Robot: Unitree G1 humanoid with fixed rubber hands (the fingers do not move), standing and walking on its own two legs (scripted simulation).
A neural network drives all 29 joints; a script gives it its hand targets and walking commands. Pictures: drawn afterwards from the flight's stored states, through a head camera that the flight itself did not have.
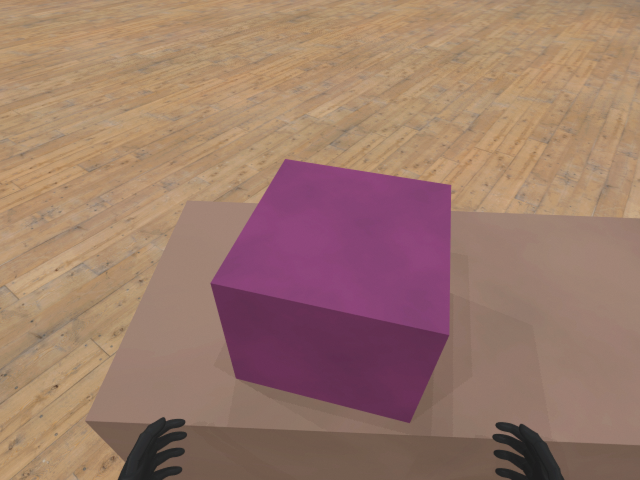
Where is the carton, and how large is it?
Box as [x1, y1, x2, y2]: [210, 159, 450, 422]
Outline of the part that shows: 285,159 210,283 236,378 409,422 448,336 450,185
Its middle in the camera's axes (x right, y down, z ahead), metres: +0.04 +0.06 +0.63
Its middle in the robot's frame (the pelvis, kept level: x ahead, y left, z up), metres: +0.44 +0.00 -0.01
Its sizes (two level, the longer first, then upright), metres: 0.291 0.281 0.238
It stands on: a pedestal, 0.65 m high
